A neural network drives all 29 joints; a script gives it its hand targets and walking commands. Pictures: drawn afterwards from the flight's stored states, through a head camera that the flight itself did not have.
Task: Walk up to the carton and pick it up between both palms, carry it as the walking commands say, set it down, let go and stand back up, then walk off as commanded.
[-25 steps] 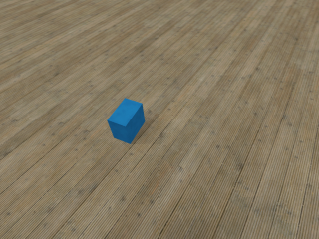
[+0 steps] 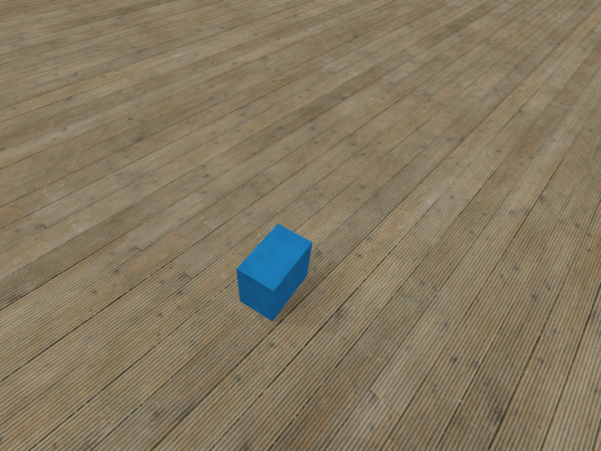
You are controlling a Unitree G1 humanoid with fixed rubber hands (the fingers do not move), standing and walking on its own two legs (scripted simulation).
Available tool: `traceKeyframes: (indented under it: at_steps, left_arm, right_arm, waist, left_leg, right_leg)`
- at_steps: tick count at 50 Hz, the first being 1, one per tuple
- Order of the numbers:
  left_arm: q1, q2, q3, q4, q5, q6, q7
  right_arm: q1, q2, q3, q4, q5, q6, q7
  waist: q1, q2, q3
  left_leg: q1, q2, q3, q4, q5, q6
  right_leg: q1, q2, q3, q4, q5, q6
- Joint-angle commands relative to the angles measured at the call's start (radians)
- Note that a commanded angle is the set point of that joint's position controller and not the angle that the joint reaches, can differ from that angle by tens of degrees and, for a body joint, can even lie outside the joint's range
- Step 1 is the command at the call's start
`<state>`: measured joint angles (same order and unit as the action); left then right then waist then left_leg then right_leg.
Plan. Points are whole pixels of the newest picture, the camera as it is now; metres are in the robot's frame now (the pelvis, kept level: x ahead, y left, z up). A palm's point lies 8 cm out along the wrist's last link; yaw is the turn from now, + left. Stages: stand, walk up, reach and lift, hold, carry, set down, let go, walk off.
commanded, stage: walk up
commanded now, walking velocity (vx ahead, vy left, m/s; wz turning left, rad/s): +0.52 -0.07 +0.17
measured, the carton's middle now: (275, 272) +0.82 +0.07 -0.66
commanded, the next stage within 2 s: none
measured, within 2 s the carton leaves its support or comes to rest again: neither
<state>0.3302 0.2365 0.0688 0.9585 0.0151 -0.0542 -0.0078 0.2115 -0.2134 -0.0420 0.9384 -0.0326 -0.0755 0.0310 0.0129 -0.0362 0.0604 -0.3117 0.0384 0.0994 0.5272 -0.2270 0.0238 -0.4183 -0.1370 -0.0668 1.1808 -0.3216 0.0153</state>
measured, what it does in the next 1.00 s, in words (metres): walks ahead: right foot, then left foot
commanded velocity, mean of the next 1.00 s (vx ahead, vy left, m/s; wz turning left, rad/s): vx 0.29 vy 0.07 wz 0.04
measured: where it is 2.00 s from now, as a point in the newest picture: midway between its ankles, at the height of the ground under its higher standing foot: (215, 402)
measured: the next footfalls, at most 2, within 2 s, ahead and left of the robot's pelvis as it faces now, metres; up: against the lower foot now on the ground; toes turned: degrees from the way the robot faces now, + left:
right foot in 0.36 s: +0.34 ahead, -0.14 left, +0.00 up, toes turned -7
left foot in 0.86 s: +0.35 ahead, +0.16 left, +0.00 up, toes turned +9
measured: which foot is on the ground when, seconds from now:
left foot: down 0.00-0.36, up 0.38-0.84, down 0.86-1.00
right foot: up 0.00-0.34, down 0.36-0.86, up 0.88-1.00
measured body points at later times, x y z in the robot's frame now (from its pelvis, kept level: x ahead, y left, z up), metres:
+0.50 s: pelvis +0.22 -0.04 +0.00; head +0.26 -0.07 +0.45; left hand +0.31 +0.22 -0.12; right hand +0.20 -0.28 -0.17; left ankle +0.11 +0.10 -0.64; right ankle +0.30 -0.13 -0.74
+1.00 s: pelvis +0.30 +0.06 +0.01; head +0.31 +0.09 +0.46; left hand +0.29 +0.29 -0.16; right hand +0.34 -0.17 -0.13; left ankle +0.31 +0.16 -0.74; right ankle +0.31 -0.10 -0.69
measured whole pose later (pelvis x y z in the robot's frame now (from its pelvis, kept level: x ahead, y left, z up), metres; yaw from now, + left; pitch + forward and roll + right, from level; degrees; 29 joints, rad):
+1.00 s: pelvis +0.30 +0.06 +0.01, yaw +2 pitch -1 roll -2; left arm 0.31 0.20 0.04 1.06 0.00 0.01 0.02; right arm 0.27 -0.13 0.00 1.05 -0.01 -0.06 -0.02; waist 0.02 -0.05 0.03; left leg -0.21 0.05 0.11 0.43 -0.20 0.02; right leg -0.38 -0.07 -0.05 0.81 -0.41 0.04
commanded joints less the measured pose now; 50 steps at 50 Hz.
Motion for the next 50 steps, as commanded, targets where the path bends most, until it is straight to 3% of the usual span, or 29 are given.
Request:
traceKeyframes:
  at_steps: [1,4,8,11,13,15,16,17,18,19,20,21,22,24,25,27,29,33,38,40,41,42,43,44,45,46,47,48,50]
  left_arm:
    - [0.069,0.028,0.007,-0.013,0.007,0.014,-0.015]
    - [-0.037,0.022,0.008,-0.031,0.012,0.037,-0.029]
    - [-0.210,0.012,0.001,-0.075,0.010,0.039,-0.042]
    - [-0.334,-0.009,-0.016,-0.129,0.005,0.024,-0.047]
    - [-0.351,-0.007,-0.016,-0.134,0.004,0.024,-0.036]
    - [-0.317,-0.005,-0.014,-0.132,0.005,0.010,-0.020]
    - [-0.255,0.002,-0.010,-0.115,0.006,-0.002,-0.013]
    - [-0.135,0.019,-0.002,-0.076,0.011,-0.017,-0.006]
    - [0.000,0.081,0.015,-0.044,0.025,-0.035,0.005]
    - [0.165,0.205,0.037,-0.022,0.040,-0.037,0.015]
    - [0.252,0.319,0.062,0.015,-0.001,-0.007,0.030]
    - [0.149,0.265,0.051,0.000,-0.007,0.004,0.036]
    - [0.039,0.173,0.026,-0.020,-0.005,0.003,0.038]
    - [-0.041,0.069,0.001,-0.013,0.001,-0.005,0.034]
    - [-0.042,0.050,-0.005,-0.004,0.007,-0.008,0.029]
    - [-0.009,0.055,-0.007,0.010,0.008,-0.020,0.024]
    - [0.026,0.076,-0.004,0.021,0.011,-0.025,0.024]
    - [0.073,0.113,0.007,0.045,0.020,-0.007,0.028]
    - [0.099,0.129,0.007,0.077,0.011,0.009,0.021]
    - [0.100,0.120,0.008,0.098,0.004,0.018,0.018]
    - [0.100,0.110,0.007,0.103,0.005,0.023,0.017]
    - [0.097,0.077,-0.001,0.097,0.012,0.023,0.016]
    - [0.095,-0.009,-0.021,0.075,0.026,0.021,0.011]
    - [0.095,-0.087,-0.044,0.046,0.026,0.026,0.014]
    - [0.045,-0.002,-0.023,0.044,0.021,0.042,0.022]
    - [0.076,-0.017,-0.025,0.077,-0.007,0.061,0.026]
    - [0.141,-0.045,-0.032,0.106,-0.026,0.069,0.031]
    - [0.170,-0.034,-0.029,0.121,-0.025,0.074,0.034]
    - [0.165,-0.020,-0.022,0.133,-0.012,0.091,0.034]
  right_arm:
    - [0.096,-0.086,-0.016,-0.004,0.008,-0.028,-0.007]
    - [0.189,-0.079,-0.012,0.042,0.014,-0.036,-0.019]
    - [0.269,-0.076,-0.007,0.068,0.010,-0.034,-0.031]
    - [0.271,-0.067,-0.002,0.094,0.009,-0.019,-0.041]
    - [0.313,-0.092,-0.008,0.114,0.004,-0.014,-0.040]
    - [0.337,-0.100,-0.012,0.140,0.004,-0.007,-0.044]
    - [0.333,-0.104,-0.015,0.146,0.007,-0.002,-0.048]
    - [0.318,-0.105,-0.017,0.149,0.014,0.003,-0.051]
    - [0.315,-0.087,-0.013,0.142,0.025,0.002,-0.055]
    - [0.367,-0.042,-0.017,0.119,0.024,0.007,-0.059]
    - [0.472,-0.054,-0.033,0.121,0.032,0.022,-0.051]
    - [0.428,-0.067,-0.041,0.134,0.010,0.040,-0.047]
    - [0.343,-0.042,-0.036,0.126,0.000,0.045,-0.037]
    - [0.269,-0.032,-0.039,0.121,0.001,0.057,-0.027]
    - [0.271,-0.023,-0.040,0.125,0.002,0.069,-0.022]
    - [0.271,-0.009,-0.035,0.133,0.001,0.085,-0.017]
    - [0.230,-0.006,-0.029,0.123,-0.004,0.099,-0.013]
    - [0.074,-0.020,-0.019,0.061,-0.010,0.111,0.010]
    - [0.011,-0.016,-0.008,0.038,0.003,0.082,0.008]
    - [0.040,-0.015,-0.008,0.041,0.008,0.062,-0.006]
    - [0.100,-0.025,-0.012,0.066,0.005,0.051,-0.016]
    - [0.181,-0.048,-0.018,0.092,0.003,0.036,-0.029]
    - [0.256,-0.118,-0.027,0.104,-0.001,0.020,-0.043]
    - [0.255,-0.249,-0.038,0.094,0.012,0.019,-0.053]
    - [0.253,-0.195,-0.028,0.112,0.016,0.025,-0.052]
    - [0.097,-0.057,0.022,0.077,0.019,0.017,-0.051]
    - [0.009,-0.048,0.025,0.061,0.016,0.007,-0.049]
    - [0.003,-0.055,0.020,0.060,0.019,0.001,-0.053]
    - [0.032,-0.046,0.028,0.080,0.033,0.005,-0.061]
  waist:
    - [-0.009,0.215,-0.050]
    - [-0.018,0.204,-0.019]
    - [-0.052,0.178,0.031]
    - [-0.061,0.229,0.059]
    - [-0.076,0.200,0.070]
    - [-0.060,0.175,0.058]
    - [-0.030,0.164,0.032]
    - [0.027,0.120,-0.026]
    - [0.084,0.067,-0.112]
    - [0.116,-0.159,-0.259]
    - [0.083,-0.233,-0.423]
    - [0.037,-0.098,-0.306]
    - [0.012,-0.047,-0.178]
    - [-0.016,-0.102,-0.085]
    - [-0.025,-0.124,-0.076]
    - [-0.035,-0.131,-0.082]
    - [-0.036,-0.137,-0.082]
    - [-0.004,-0.169,-0.021]
    - [0.022,-0.206,-0.009]
    - [-0.003,-0.198,-0.026]
    - [-0.030,-0.138,-0.022]
    - [-0.062,-0.047,-0.019]
    - [-0.087,0.199,-0.003]
    - [-0.067,0.348,0.011]
    - [-0.076,0.251,0.050]
    - [0.015,0.151,0.082]
    - [0.065,0.202,0.033]
    - [0.066,0.242,-0.035]
    - [0.053,0.249,-0.095]
  left_leg:
    - [0.170,0.236,-0.290,-0.323,0.188,0.058]
    - [0.209,0.216,-0.215,-0.348,0.302,0.067]
    - [0.259,0.225,-0.180,-0.377,0.326,0.075]
    - [0.197,0.142,-0.079,-0.373,0.257,0.083]
    - [0.228,0.179,-0.103,-0.326,0.381,0.095]
    - [0.273,0.205,-0.121,-0.242,0.540,0.085]
    - [0.284,0.197,-0.123,-0.178,0.602,0.072]
    - [0.256,0.152,-0.096,-0.042,0.616,0.048]
    - [0.116,0.090,-0.058,0.128,0.438,0.016]
    - [-0.090,0.007,-0.002,0.458,-0.254,-0.032]
    - [-0.157,-0.052,-0.117,0.691,-0.405,-0.038]
    - [-0.173,0.006,-0.156,0.778,-0.319,-0.058]
    - [-0.191,0.028,-0.156,0.773,-0.224,-0.062]
    - [-0.174,0.070,-0.152,0.689,-0.109,-0.054]
    - [-0.139,0.064,-0.139,0.654,-0.083,-0.049]
    - [-0.104,0.037,-0.113,0.610,-0.062,-0.051]
    - [-0.110,0.029,-0.098,0.551,-0.043,-0.058]
    - [-0.158,0.057,-0.062,0.360,0.014,-0.086]
    - [-0.017,0.019,0.029,0.117,-0.035,-0.107]
    - [0.111,-0.011,0.066,0.018,-0.048,-0.097]
    - [0.202,-0.026,0.076,-0.034,-0.054,-0.088]
    - [0.292,0.002,0.044,-0.118,-0.087,-0.083]
    - [0.309,0.226,-0.233,-0.303,-0.228,-0.060]
    - [0.270,0.433,-0.476,-0.424,-0.268,0.024]
    - [0.147,0.461,-0.490,-0.410,-0.070,0.094]
    - [0.019,0.359,-0.319,-0.309,0.463,0.078]
    - [0.030,0.256,-0.161,-0.228,0.783,0.069]
    - [0.084,0.209,-0.089,-0.190,0.915,0.064]
    - [0.127,0.190,-0.059,-0.172,0.907,0.083]
  right_leg:
    - [-0.145,-0.037,0.055,-0.010,0.101,-0.007]
    - [-0.194,-0.016,0.018,-0.093,0.154,0.017]
    - [-0.261,-0.010,-0.002,-0.254,0.240,0.040]
    - [-0.113,0.033,-0.059,-0.478,0.245,0.033]
    - [-0.080,0.053,-0.072,-0.530,0.205,0.023]
    - [-0.035,0.065,-0.063,-0.584,0.179,0.004]
    - [0.039,0.078,-0.062,-0.633,0.200,-0.007]
    - [0.206,0.101,-0.088,-0.715,0.293,-0.017]
    - [0.441,0.007,-0.028,-0.700,0.473,-0.031]
    - [0.681,-0.335,0.312,-0.669,0.813,-0.086]
    - [0.722,-0.491,0.663,-0.800,0.983,-0.196]
    - [0.592,-0.451,0.573,-0.831,0.881,-0.204]
    - [0.451,-0.357,0.429,-0.842,0.761,-0.187]
    - [0.287,-0.233,0.218,-0.885,0.660,-0.145]
    - [0.247,-0.203,0.161,-0.895,0.647,-0.127]
    - [0.219,-0.185,0.111,-0.895,0.706,-0.118]
    - [0.203,-0.186,0.094,-0.907,0.645,-0.116]
    - [0.163,-0.191,0.137,-1.027,0.061,-0.119]
    - [0.082,-0.156,0.091,-1.031,-0.116,-0.114]
    - [0.035,-0.119,0.061,-0.964,-0.222,-0.106]
    - [-0.015,-0.095,0.046,-0.889,-0.264,-0.094]
    - [-0.067,-0.064,0.021,-0.779,-0.278,-0.070]
    - [-0.134,0.000,-0.063,-0.508,-0.231,-0.018]
    - [-0.266,0.087,-0.075,-0.327,-0.281,0.011]
    - [-0.202,0.036,0.016,-0.257,-0.219,0.008]
    - [-0.039,0.015,0.091,-0.326,-0.147,0.013]
    - [0.060,0.034,0.074,-0.343,-0.114,0.021]
    - [0.095,0.060,0.035,-0.328,-0.084,0.028]
    - [0.127,0.083,0.018,-0.328,-0.054,0.028]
